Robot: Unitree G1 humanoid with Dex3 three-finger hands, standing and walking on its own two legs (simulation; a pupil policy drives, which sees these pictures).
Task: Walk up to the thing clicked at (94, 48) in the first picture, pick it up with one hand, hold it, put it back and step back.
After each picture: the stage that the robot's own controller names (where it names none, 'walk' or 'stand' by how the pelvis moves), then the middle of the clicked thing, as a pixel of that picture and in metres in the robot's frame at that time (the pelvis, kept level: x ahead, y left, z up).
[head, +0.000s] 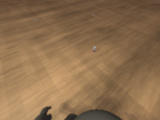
stand; (94, 49) +1.49 -0.05 -0.72
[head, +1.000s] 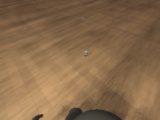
walk; (85, 53) +1.36 +0.23 -0.71
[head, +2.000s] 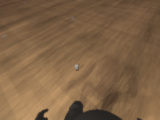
walk; (76, 67) +0.87 +0.32 -0.72
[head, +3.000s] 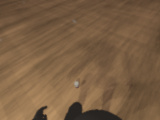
walk; (76, 84) +0.53 +0.24 -0.71
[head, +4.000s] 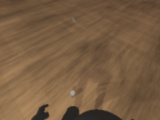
stand; (72, 93) +0.38 +0.19 -0.70
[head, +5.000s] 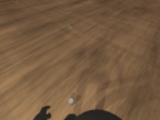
stand; (71, 101) +0.33 +0.21 -0.72
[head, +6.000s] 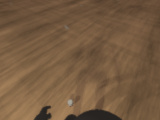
stand; (70, 103) +0.31 +0.22 -0.72
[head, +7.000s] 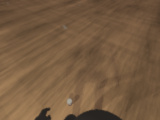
stand; (69, 102) +0.32 +0.23 -0.73
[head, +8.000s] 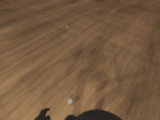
stand; (70, 102) +0.31 +0.22 -0.73
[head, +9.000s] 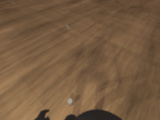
stand; (70, 102) +0.32 +0.22 -0.73
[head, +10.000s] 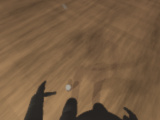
go down; (68, 88) +0.36 +0.22 -0.65
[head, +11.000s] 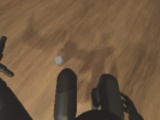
go down; (59, 61) +0.39 +0.26 -0.30
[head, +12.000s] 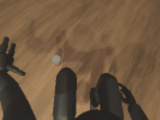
close in; (56, 60) +0.40 +0.27 -0.28
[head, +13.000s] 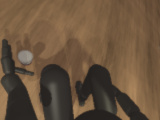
close in; (25, 58) +0.37 +0.30 -0.21
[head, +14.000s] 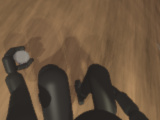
close; (22, 58) +0.37 +0.31 -0.21
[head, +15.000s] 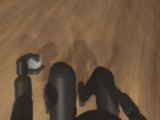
lift; (34, 64) +0.31 +0.29 -0.20
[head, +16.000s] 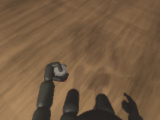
lift; (61, 73) +0.31 +0.19 +0.00
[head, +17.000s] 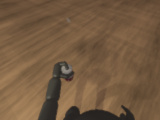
hold; (67, 73) +0.33 +0.16 +0.02
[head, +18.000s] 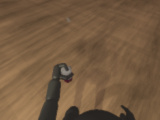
hold; (67, 74) +0.33 +0.17 +0.00
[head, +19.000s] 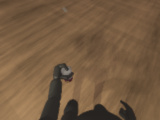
crouch; (67, 74) +0.34 +0.16 -0.05
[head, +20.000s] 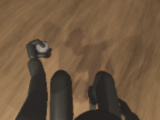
lower; (44, 50) +0.44 +0.28 -0.11
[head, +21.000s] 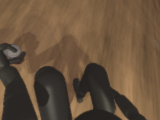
lower; (15, 55) +0.39 +0.32 -0.22
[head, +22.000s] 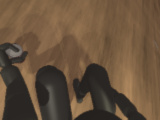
lower; (16, 54) +0.39 +0.32 -0.22
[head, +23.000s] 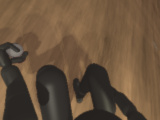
lower; (17, 54) +0.38 +0.32 -0.22
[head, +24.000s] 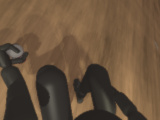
lower; (17, 54) +0.38 +0.32 -0.22
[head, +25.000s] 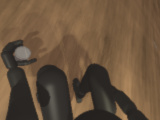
open; (22, 56) +0.37 +0.30 -0.22
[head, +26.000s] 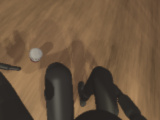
stand; (35, 55) +0.38 +0.29 -0.23
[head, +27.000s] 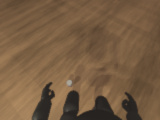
stand; (69, 83) +0.37 +0.21 -0.57
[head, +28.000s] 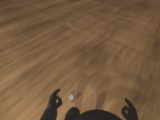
stand; (71, 98) +0.36 +0.21 -0.66
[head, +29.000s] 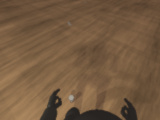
stand; (71, 98) +0.35 +0.20 -0.67
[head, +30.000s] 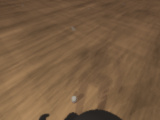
stand; (74, 99) +0.38 +0.19 -0.72
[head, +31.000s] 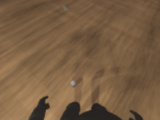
walk; (73, 84) +0.43 +0.17 -0.71
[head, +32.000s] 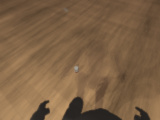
walk; (76, 69) +0.70 +0.25 -0.69
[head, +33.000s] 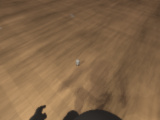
stand; (77, 62) +0.97 +0.24 -0.71
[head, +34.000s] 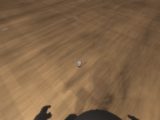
stand; (79, 64) +0.97 +0.22 -0.72
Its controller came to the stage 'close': yes
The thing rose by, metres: 0.71
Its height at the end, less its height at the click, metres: +0.00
